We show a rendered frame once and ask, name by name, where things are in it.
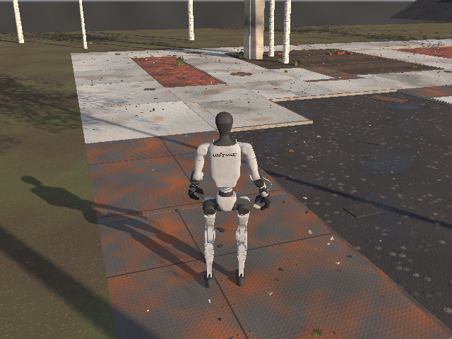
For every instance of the right robot shin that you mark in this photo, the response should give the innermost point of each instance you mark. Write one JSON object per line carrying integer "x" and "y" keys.
{"x": 241, "y": 254}

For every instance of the left robot thigh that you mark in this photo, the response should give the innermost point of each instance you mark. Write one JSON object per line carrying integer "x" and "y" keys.
{"x": 209, "y": 211}

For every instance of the right robot forearm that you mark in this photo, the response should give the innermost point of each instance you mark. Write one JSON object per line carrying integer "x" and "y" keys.
{"x": 260, "y": 184}

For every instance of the robot right hand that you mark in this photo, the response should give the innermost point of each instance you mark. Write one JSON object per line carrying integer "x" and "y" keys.
{"x": 262, "y": 200}

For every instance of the left robot upper arm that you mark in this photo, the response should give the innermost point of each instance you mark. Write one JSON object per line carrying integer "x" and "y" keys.
{"x": 199, "y": 161}

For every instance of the left robot forearm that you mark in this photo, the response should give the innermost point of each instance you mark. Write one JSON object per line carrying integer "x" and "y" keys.
{"x": 193, "y": 183}

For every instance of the robot left hand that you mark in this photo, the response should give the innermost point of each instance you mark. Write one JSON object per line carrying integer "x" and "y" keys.
{"x": 191, "y": 193}

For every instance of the right robot upper arm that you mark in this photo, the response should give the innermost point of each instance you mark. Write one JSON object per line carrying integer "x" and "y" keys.
{"x": 248, "y": 150}

